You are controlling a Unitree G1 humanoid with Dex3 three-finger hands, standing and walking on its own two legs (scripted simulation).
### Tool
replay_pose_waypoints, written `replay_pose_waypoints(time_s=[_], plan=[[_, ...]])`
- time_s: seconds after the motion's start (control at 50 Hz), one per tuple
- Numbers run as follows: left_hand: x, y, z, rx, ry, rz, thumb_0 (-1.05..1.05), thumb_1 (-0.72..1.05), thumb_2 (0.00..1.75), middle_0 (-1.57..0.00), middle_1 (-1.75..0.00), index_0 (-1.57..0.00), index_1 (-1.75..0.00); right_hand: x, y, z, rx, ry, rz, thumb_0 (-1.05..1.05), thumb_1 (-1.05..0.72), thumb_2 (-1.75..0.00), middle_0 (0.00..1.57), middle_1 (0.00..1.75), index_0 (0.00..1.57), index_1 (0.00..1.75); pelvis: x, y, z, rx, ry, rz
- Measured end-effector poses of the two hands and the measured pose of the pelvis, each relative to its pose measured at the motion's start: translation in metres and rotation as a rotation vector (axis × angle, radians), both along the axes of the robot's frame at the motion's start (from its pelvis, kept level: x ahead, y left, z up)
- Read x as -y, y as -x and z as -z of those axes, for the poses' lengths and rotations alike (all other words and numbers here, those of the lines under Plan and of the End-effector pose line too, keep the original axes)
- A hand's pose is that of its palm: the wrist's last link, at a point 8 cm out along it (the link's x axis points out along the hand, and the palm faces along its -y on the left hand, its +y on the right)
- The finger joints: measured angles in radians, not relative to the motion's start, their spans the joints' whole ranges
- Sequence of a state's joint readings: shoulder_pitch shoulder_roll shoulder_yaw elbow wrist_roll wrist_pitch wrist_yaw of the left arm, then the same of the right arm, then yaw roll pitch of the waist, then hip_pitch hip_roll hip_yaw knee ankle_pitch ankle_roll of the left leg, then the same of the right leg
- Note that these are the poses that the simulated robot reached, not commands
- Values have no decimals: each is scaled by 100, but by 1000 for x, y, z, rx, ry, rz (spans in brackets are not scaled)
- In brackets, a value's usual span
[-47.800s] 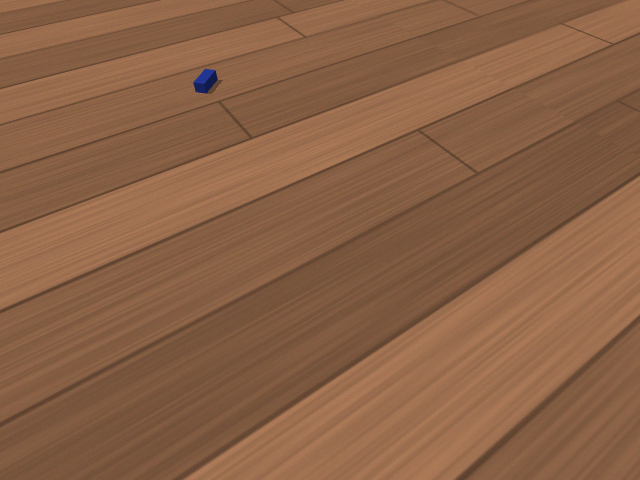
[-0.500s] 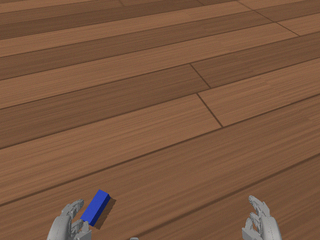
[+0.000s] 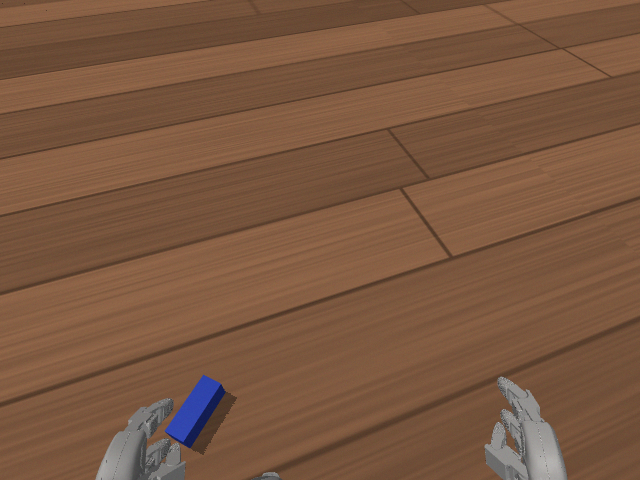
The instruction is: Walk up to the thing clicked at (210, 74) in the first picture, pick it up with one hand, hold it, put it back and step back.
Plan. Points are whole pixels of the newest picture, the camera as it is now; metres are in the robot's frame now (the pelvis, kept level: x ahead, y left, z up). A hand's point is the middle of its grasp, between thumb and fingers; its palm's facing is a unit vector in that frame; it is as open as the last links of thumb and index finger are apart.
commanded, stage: home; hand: left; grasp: from above
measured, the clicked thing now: (196, 410) +0.43 +0.36 -0.68
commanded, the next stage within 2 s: stand in 1.50 s
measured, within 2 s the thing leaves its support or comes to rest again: neither
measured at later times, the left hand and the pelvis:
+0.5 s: hand (179, 475) +0.16 +0.18 -0.05, palm faces +0.05 -0.98 -0.21, open 7.4 cm; pelvis +0.00 +0.00 +0.00, yaw +0 degrees
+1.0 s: hand (177, 462) +0.17 +0.18 -0.04, palm faces +0.04 -0.98 -0.21, open 7.4 cm; pelvis +0.01 +0.00 +0.00, yaw +0 degrees
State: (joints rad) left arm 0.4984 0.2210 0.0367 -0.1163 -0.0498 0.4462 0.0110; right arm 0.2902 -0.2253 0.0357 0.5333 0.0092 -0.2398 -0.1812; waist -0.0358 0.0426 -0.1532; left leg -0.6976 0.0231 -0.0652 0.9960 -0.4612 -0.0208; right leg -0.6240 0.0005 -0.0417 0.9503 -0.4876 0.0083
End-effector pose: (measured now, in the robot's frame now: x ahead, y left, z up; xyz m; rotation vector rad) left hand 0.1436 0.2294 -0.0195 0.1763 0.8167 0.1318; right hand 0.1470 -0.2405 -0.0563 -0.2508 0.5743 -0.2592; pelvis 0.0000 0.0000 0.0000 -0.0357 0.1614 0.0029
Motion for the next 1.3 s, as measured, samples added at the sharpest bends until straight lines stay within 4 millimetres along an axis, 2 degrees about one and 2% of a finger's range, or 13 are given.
replay_pose_waypoints(time_s=[0.28,0.58,0.88,1.3], plan=[[4,3,0,1,2,0,1,89,89,-20,-30,-20,-30,4,9,4,-6,-3,14,1,-90,-90,20,30,21,30,3,4,1,1,-1,2],[0,5,0,0,-1,3,2,90,89,-20,-30,-20,-30,0,3,1,16,0,9,1,-90,-90,20,30,21,30,0,4,2,0,1,3],[-4,-4,0,3,-4,8,1,90,90,-20,-30,-20,-30,-5,1,6,-16,-6,11,1,-90,-90,20,30,21,30,-4,-3,2,-12,4,4],[-3,-14,0,3,-2,6,1,90,90,-20,-30,-20,-30,-2,-14,3,-18,0,8,1,-90,-90,20,30,21,30,-3,-13,2,-24,5,3]])
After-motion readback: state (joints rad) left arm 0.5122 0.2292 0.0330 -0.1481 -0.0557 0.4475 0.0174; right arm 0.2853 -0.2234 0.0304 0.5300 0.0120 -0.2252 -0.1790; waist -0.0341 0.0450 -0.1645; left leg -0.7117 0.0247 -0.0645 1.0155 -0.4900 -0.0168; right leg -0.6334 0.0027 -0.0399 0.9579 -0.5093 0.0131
